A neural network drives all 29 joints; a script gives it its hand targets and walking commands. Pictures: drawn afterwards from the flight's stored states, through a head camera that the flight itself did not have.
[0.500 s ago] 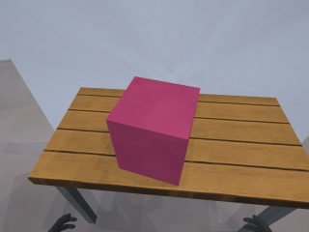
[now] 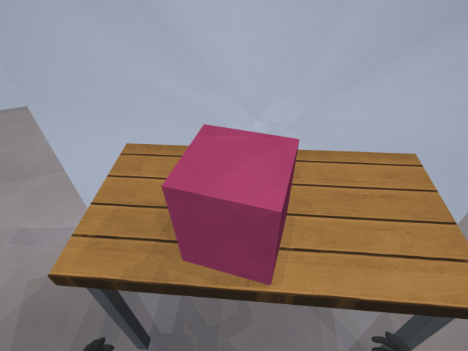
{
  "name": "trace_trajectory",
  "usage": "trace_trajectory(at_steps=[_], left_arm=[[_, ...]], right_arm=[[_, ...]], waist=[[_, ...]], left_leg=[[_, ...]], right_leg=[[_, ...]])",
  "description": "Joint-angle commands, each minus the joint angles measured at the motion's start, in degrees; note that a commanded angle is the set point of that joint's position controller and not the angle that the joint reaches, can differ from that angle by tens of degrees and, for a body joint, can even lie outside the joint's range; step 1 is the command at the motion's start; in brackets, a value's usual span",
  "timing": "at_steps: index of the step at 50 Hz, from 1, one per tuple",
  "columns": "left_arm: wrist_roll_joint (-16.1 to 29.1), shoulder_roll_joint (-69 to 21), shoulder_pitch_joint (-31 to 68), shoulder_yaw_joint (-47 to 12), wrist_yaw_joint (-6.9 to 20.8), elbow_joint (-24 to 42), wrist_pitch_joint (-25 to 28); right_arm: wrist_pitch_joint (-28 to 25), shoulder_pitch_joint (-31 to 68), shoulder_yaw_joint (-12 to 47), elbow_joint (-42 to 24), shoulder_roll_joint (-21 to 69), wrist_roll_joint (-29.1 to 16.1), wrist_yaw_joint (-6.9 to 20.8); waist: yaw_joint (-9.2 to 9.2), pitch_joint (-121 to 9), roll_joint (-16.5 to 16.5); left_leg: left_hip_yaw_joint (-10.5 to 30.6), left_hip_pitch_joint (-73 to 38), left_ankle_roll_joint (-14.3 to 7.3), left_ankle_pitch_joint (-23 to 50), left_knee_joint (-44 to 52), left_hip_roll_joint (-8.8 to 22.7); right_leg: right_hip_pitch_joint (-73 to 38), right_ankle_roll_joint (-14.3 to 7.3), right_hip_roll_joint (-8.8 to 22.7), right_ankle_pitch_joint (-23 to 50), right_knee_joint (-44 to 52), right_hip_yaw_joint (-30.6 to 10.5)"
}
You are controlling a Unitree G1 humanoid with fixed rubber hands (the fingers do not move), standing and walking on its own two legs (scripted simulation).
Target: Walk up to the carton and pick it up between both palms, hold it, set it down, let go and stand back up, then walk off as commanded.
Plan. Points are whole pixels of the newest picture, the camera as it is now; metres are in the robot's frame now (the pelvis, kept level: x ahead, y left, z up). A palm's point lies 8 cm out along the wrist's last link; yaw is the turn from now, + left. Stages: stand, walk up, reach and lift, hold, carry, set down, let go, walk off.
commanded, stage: stand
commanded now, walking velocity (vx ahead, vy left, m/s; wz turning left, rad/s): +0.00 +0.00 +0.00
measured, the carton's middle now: (237, 204) +0.45 +0.01 +0.00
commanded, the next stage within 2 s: walk off in 0.46 s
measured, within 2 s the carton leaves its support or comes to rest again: neither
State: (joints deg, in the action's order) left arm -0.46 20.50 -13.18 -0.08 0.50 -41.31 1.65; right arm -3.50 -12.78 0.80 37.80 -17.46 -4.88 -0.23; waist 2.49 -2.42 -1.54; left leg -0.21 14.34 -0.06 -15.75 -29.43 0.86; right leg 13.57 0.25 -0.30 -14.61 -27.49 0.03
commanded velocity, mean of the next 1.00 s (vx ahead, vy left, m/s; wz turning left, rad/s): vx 0.00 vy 0.00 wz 0.00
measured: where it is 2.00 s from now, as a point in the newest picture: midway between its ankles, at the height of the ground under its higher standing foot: outside the picture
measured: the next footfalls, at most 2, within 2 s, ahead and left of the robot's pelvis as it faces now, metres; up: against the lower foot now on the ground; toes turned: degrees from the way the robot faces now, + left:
left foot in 1.62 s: -0.14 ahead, +0.11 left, +0.00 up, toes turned -6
right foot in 1.96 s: -0.33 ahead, -0.11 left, +0.00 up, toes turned +3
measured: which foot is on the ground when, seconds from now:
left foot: down 0.00-0.96, up 0.98-1.00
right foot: down 0.00-1.00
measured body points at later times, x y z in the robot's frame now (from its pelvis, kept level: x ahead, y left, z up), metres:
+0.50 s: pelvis -0.01 +0.00 +0.00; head -0.03 -0.01 +0.45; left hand +0.12 +0.29 -0.09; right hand +0.12 -0.27 -0.09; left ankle +0.00 +0.12 -0.74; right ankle +0.00 -0.12 -0.74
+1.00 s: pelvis -0.08 -0.05 -0.03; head -0.06 -0.09 +0.42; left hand +0.01 +0.28 -0.10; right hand +0.06 -0.34 -0.14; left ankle -0.02 +0.11 -0.72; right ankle -0.07 -0.13 -0.74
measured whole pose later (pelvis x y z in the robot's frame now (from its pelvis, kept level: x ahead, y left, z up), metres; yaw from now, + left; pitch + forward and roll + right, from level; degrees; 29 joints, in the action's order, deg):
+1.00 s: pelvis -0.08 -0.05 -0.03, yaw -1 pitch -5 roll +2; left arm -0.5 23.4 -16.1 3.5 0.5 -45.4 -1.6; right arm 1.7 -7.9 -0.5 39.5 -21.3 -4.9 -1.4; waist 2.3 8.8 -3.3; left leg 1.0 22.0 -0.2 -24.1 -47.6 0.8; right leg 16.5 -3.5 -1.4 -23.5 -44.8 -0.1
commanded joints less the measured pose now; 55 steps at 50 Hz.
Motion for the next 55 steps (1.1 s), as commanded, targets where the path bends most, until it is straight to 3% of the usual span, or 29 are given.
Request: trace_trajectory(at_steps=[1, 4, 5, 6, 12, 13, 15, 17, 18, 21, 24, 28, 30, 32, 33, 35, 36, 39, 40, 43, 44, 45, 46, 47, 48, 49, 51, 52, 55], left_arm=[[-1.1, 11.26, 2.85, 4.33, 0.22, 1.29, 1.95], [-1.24, 10.51, 3.16, 4.01, 0.07, 0.85, 2.09], [-1.04, 11.14, 3.4, 4.27, 0.19, 0.41, 1.97], [-1.28, 10.97, 4.1, 4.22, 0.15, 0.34, 1.73], [-1.01, 10.93, 3.21, 4.12, 0.29, -0.59, 1.8], [-0.87, 10.85, 3.28, 3.98, 0.21, -0.41, 1.76], [-0.93, 10.83, 4.41, 4.13, 0.21, -0.63, 1.96], [-0.83, 10.92, 3.03, 4.01, 0.24, -1.49, 1.91], [-0.86, 11.25, 4.09, 3.9, 0.24, -1.36, 1.85], [-0.52, 10.84, 2.51, 3.94, 0.33, -1.98, 1.67], [-0.81, 11.04, 2.24, 3.99, 0.61, -2.43, 1.79], [-0.47, 11.11, 1.99, 3.9, 0.25, -2.84, 1.83], [-0.7, 11.2, 4.0, 3.85, 0.38, -3.07, 1.83], [-0.86, 11.32, 4.34, 4.08, 0.32, -3.11, 1.75], [-0.16, 15.11, 0.62, 7.0, -0.59, -0.43, 0.47], [-0.2, 14.37, -0.46, 6.9, -0.74, 0.93, -0.32], [-0.36, 13.57, -0.75, 7.06, -0.86, 1.71, -0.77], [-1.11, 12.78, -2.4, 7.98, -1.01, 1.86, -2.85], [-1.0, 13.02, -2.76, 8.12, -0.8, 1.74, -3.4], [-0.42, 12.18, -4.73, 8.48, -0.44, 2.41, -3.67], [-0.35, 11.91, -5.43, 8.75, -0.6, 2.76, -3.54], [-0.3, 12.35, -7.21, 8.86, -0.52, 1.59, -2.9], [-0.89, 13.15, -10.27, 9.45, -0.72, 0.4, -2.13], [-1.12, 16.92, -9.74, 10.18, -0.85, 0.39, -1.56], [-1.64, 20.91, -7.28, 10.82, -1.11, 1.97, -1.37], [-2.01, 21.82, -3.79, 10.38, -1.34, 2.19, -1.76], [-1.97, 20.12, 2.2, 9.57, -2.26, 3.27, -1.83], [-1.95, 18.42, 3.87, 9.28, -2.43, 3.05, -1.8], [-1.55, 17.04, 2.58, 10.4, -2.66, 2.97, -1.75]], right_arm=[[-0.51, 1.14, -4.47, 3.98, -14.54, 7.52, -0.44], [-0.59, 0.52, -4.28, 4.24, -14.23, 7.37, -0.46], [-0.58, 1.74, -4.17, 4.16, -14.92, 7.76, -0.52], [-0.24, 1.14, -4.34, 4.21, -14.74, 7.76, -0.61], [-0.42, 1.36, -4.5, 4.5, -15.42, 7.49, -0.57], [-0.6, 1.83, -4.47, 4.23, -14.85, 7.41, -0.5], [-0.57, -0.01, -4.12, 4.79, -14.53, 7.44, -0.48], [-0.67, 1.68, -4.33, 4.65, -14.7, 7.67, -0.44], [-0.56, 0.3, -4.32, 4.87, -14.99, 7.59, -0.49], [-0.79, 1.32, -4.15, 4.56, -14.57, 7.42, -0.55], [-0.78, 1.79, -4.44, 5.01, -15.25, 7.38, -0.58], [-0.66, 2.8, -4.2, 5.3, -15.3, 7.67, -0.58], [-0.71, 1.84, -4.15, 5.71, -14.25, 7.18, -0.42], [-0.75, 1.67, -4.15, 5.68, -15.13, 7.38, -0.62], [0.86, 2.02, -7.05, 3.93, -17.13, 7.45, -0.54], [1.71, -0.5, -7.39, 3.91, -17.85, 7.29, -0.6], [2.04, 0.07, -7.7, 3.08, -18.33, 7.31, -0.63], [3.06, 3.35, -8.79, 1.02, -21.24, 8.0, -0.63], [3.39, 4.45, -8.83, 0.62, -21.77, 8.16, -0.89], [4.12, 9.22, -8.33, -0.71, -20.4, 8.65, -1.48], [4.43, 8.67, -8.24, -0.44, -20.35, 8.5, -1.35], [4.67, 8.3, -7.99, -0.71, -19.62, 8.38, -1.28], [4.89, 8.06, -7.99, -0.65, -18.16, 8.24, -1.24], [5.36, 4.9, -7.41, -1.01, -15.71, 7.54, -1.06], [5.87, 2.2, -7.05, -1.11, -13.65, 7.1, -1.4], [6.8, 2.97, -7.78, 0.94, -15.98, 7.51, -2.36], [7.3, 4.32, -7.97, 1.91, -17.94, 6.52, -2.68], [7.46, 3.16, -8.31, 2.64, -18.97, 6.35, -2.52], [7.68, 1.18, -8.09, 2.95, -19.76, 6.52, -1.99]], waist=[[-2.42, -4.95, -3.21], [-2.1, -4.58, -2.97], [-2.52, -3.41, -5.71], [-1.75, -2.93, -3.41], [-2.74, -3.15, -5.49], [-2.54, -2.95, -2.51], [-1.53, -2.8, -4.45], [-2.66, -3.13, -3.79], [-1.57, -1.26, -2.91], [-2.78, -0.96, -5.7], [-3.24, -0.72, -2.87], [-3.54, -1.17, -4.42], [-2.38, -0.33, -1.53], [-2.44, -1.02, -4.08], [-2.68, 3.57, -2.04], [-1.67, 1.36, -4.96], [-1.75, 3.25, -5.65], [-2.24, 6.96, -12.07], [-2.62, 8.07, -11.75], [-5.2, 10.97, -10.16], [-5.75, 8.62, -12.28], [-6.55, 7.02, -9.85], [-8.06, 3.9, -3.57], [-6.6, 2.59, 6.03], [-3.83, 1.78, 12.24], [-4.38, 3.0, 11.06], [-2.63, 10.87, 6.04], [-1.99, 12.11, 7.2], [-2.97, 8.05, 7.07]], left_leg=[[5.68, -2.96, -1.88, 12.69, 5.63, 5.13], [5.87, -3.38, -1.94, 13.44, 5.96, 5.33], [5.8, -1.48, -1.81, 12.07, 6.54, 5.01], [5.45, -2.49, -1.72, 10.57, 6.89, 4.92], [6.99, -2.0, -1.88, 9.65, 8.08, 5.79], [6.66, -2.86, -1.94, 9.62, 7.47, 5.77], [6.55, -1.97, -1.88, 10.17, 7.3, 5.48], [6.23, -2.52, -2.0, 9.72, 7.07, 5.43], [6.56, -2.57, -2.03, 9.69, 7.56, 5.45], [7.82, -0.99, -2.23, 9.56, 9.07, 6.44], [7.58, -0.31, -1.84, 5.91, 9.69, 6.21], [6.64, -0.94, -1.76, 6.86, 8.55, 5.64], [6.78, -1.49, -1.89, 4.85, 8.47, 5.77], [7.38, -1.33, -1.75, 6.14, 9.35, 5.96], [6.87, -0.19, -3.4, 23.24, 1.77, 6.25], [6.48, -2.79, -5.71, 30.61, 1.06, 8.14], [8.39, -0.68, -8.03, 29.06, 2.88, 10.02], [16.43, 11.29, -16.7, 18.81, 11.08, 18.47], [16.33, 15.11, -17.21, 13.79, 12.64, 19.14], [13.43, 12.79, -13.85, 17.63, 7.18, 17.72], [11.63, 8.05, -12.4, 20.98, 2.97, 16.4], [9.72, 5.34, -10.22, 23.43, -2.01, 14.05], [5.71, 4.24, -6.54, 21.36, -13.46, 9.27], [1.59, 11.51, -3.37, 6.54, -21.59, 1.04], [2.41, 17.15, -2.08, -19.83, -31.33, -5.77], [9.74, 15.12, -2.53, -21.93, -39.64, -6.3], [14.45, 14.52, -2.53, -17.42, -44.06, -7.38], [14.32, 15.66, -1.77, -14.24, -43.21, -7.01], [13.1, 18.95, 0.06, -11.65, -44.7, -7.29]], right_leg=[[-7.06, -2.95, 6.06, 12.83, 2.6, -5.22], [-6.59, -2.98, 5.83, 13.14, 2.31, -4.72], [-6.92, -2.97, 5.93, 11.27, 2.64, -5.29], [-5.75, -3.02, 5.52, 10.49, 3.05, -4.77], [-6.5, -2.82, 5.4, 9.66, 2.96, -4.75], [-5.98, -3.1, 5.58, 10.4, 3.29, -4.64], [-5.97, -3.12, 5.76, 11.03, 3.08, -5.37], [-6.46, -3.07, 5.85, 9.85, 3.38, -5.4], [-4.38, -3.28, 5.85, 9.37, 3.31, -5.3], [-5.41, -3.11, 5.3, 7.85, 2.72, -4.96], [-5.73, -3.06, 5.07, 6.43, 3.15, -4.67], [-5.46, -3.08, 5.77, 8.46, 3.89, -5.7], [-3.82, -3.34, 5.86, 6.87, 4.08, -5.71], [-5.07, -2.9, 5.27, 7.69, 3.76, -5.44], [1.85, -4.89, 6.11, 20.68, -2.93, -6.3], [4.03, -5.21, 4.3, 20.16, -9.46, -5.01], [4.87, -4.23, 1.96, 15.52, -13.04, -3.44], [5.73, -3.21, -3.67, -16.78, -32.77, 0.48], [4.92, -3.72, -3.34, -16.48, -36.74, -1.16], [7.13, -4.72, -0.52, -14.35, -28.52, -3.81], [6.58, -4.93, 1.31, -13.5, -19.44, -4.32], [4.24, -4.56, 1.29, -9.86, -10.27, -3.39], [-0.5, -4.26, 3.74, 1.88, 3.9, -7.42], [-5.4, -4.84, 9.31, 18.62, 5.99, -15.87], [-4.98, -8.87, 17.66, 30.44, 4.34, -28.38], [3.82, -13.47, 20.96, 25.84, 4.99, -30.42], [11.57, -9.51, 18.23, 12.74, 8.47, -28.11], [9.49, -7.64, 15.75, 10.28, 7.95, -24.87], [-0.24, -6.27, 14.88, 7.11, 5.93, -23.93]])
